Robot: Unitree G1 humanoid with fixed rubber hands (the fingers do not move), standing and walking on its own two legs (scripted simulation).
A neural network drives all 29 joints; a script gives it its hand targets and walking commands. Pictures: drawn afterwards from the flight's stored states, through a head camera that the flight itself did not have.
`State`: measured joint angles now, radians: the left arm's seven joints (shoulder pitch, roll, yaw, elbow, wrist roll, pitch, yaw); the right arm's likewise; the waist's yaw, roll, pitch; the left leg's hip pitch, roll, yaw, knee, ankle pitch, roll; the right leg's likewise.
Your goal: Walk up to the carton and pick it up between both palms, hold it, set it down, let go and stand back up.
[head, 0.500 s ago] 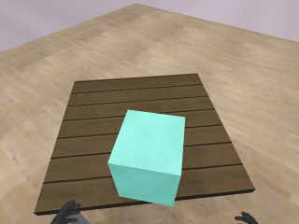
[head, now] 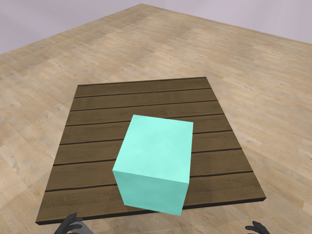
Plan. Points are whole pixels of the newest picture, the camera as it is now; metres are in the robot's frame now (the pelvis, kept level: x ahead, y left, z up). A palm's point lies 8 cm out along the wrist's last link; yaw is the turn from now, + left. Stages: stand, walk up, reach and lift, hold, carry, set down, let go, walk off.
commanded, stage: stand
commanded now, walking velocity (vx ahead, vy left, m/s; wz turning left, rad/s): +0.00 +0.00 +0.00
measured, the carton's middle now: (157, 165) +0.38 +0.00 -0.10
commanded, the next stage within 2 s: none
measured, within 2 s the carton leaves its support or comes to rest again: neither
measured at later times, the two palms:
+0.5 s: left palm out of the picture +0.15 +0.27 -0.09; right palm out of the picture +0.11 -0.27 -0.09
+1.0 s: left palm out of the picture +0.14 +0.27 -0.09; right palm out of the picture +0.11 -0.27 -0.10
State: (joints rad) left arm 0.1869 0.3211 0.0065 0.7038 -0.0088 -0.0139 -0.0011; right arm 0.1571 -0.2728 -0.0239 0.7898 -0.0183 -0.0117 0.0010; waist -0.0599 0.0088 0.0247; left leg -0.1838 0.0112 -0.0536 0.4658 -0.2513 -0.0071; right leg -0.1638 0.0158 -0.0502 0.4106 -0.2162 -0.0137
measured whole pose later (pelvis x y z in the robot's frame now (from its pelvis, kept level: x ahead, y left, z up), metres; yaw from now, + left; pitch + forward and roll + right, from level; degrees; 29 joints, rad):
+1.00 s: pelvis +0.00 +0.00 +0.00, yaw +0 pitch -2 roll -1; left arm 0.19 0.32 0.01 0.78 -0.01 -0.02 0.00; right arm 0.16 -0.27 -0.03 0.82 -0.02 -0.02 0.00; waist -0.06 0.01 0.02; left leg -0.18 0.01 -0.05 0.47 -0.25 -0.01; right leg -0.16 0.02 -0.05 0.41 -0.21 -0.01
